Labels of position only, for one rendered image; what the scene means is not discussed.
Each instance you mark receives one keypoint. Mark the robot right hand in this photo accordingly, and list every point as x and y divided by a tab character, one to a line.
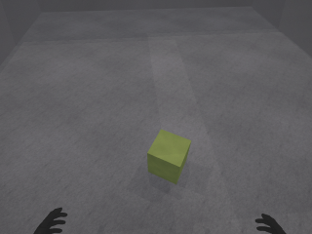
274	228

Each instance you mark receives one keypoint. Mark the carton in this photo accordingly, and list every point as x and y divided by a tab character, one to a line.
167	155

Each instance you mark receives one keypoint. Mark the robot left hand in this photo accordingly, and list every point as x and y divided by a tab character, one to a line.
48	222

